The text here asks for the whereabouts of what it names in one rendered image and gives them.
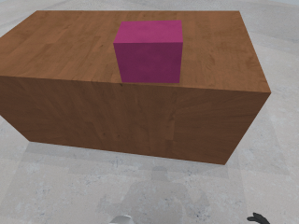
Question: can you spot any robot right hand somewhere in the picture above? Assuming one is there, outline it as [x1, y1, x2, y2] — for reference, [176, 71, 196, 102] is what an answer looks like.
[247, 212, 270, 224]

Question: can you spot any pedestal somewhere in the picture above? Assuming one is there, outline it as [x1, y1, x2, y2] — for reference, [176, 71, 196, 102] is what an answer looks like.
[0, 10, 272, 165]

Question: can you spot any carton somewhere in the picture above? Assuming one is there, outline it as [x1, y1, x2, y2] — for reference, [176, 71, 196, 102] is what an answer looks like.
[113, 20, 183, 83]

